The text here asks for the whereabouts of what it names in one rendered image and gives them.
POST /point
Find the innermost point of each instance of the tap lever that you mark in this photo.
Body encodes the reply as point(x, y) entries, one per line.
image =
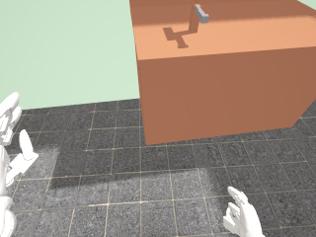
point(203, 17)

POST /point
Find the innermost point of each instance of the right robot hand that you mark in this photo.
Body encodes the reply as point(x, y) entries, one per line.
point(246, 218)

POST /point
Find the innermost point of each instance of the left robot hand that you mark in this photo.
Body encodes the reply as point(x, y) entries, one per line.
point(23, 163)

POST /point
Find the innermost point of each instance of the left robot forearm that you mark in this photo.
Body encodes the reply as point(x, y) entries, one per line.
point(8, 220)

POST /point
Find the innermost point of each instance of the counter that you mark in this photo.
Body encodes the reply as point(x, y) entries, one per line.
point(251, 67)

